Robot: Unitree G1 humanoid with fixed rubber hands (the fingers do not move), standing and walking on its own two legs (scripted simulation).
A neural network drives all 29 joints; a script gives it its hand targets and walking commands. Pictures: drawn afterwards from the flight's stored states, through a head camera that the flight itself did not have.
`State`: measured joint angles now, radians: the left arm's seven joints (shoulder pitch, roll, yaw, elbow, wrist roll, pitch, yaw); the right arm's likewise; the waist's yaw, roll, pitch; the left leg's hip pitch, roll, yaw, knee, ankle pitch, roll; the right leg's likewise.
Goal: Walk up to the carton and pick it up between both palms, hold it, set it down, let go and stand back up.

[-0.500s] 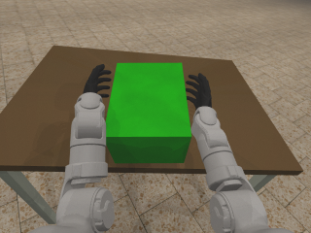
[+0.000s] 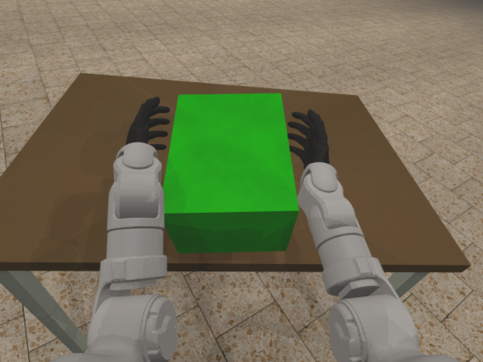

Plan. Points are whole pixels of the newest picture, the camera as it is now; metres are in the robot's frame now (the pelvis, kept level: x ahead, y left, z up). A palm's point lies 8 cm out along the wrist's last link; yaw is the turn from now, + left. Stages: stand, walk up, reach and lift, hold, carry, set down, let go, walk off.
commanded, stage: reach and lift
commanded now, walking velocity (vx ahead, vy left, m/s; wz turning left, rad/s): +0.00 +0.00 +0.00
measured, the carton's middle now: (231, 171) +0.39 -0.02 +0.12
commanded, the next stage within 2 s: hold in 0.08 s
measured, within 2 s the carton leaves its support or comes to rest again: neither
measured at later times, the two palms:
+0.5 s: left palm (113, 150) +0.33 +0.15 +0.21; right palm (307, 156) +0.34 -0.12 +0.20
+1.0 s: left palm (125, 143) +0.35 +0.14 +0.21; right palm (312, 150) +0.35 -0.13 +0.20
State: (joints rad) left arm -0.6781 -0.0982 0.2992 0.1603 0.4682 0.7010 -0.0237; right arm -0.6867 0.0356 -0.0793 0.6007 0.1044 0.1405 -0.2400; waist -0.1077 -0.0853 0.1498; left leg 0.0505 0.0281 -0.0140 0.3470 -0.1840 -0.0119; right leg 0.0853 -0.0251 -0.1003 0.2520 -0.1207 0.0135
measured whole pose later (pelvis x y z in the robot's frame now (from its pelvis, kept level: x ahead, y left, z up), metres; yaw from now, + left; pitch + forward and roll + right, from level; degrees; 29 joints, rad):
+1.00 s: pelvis -0.01 -0.02 +0.00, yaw +1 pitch -14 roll -1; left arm -0.71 -0.09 0.36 0.09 0.49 0.78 -0.09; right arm -0.72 0.04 -0.02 0.55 0.13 0.21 -0.29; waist -0.09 -0.08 0.14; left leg 0.07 0.04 -0.02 0.32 -0.15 -0.03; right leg 0.10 -0.01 -0.11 0.26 -0.12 -0.01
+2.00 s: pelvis -0.02 -0.01 +0.00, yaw +3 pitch -14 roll -1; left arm -0.68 -0.08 0.33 0.05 0.48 0.80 -0.09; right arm -0.69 0.05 -0.03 0.49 0.12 0.25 -0.29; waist -0.10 -0.08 0.17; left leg 0.05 0.03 -0.03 0.33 -0.14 -0.02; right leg 0.09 -0.02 -0.13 0.27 -0.12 -0.01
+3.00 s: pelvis -0.02 -0.01 +0.00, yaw +3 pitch -14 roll -1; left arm -0.68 -0.09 0.33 0.04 0.50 0.81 -0.09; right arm -0.69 0.06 -0.04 0.50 0.12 0.25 -0.28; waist -0.10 -0.08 0.17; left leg 0.07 0.03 -0.01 0.32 -0.14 -0.02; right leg 0.11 -0.02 -0.13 0.27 -0.12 -0.01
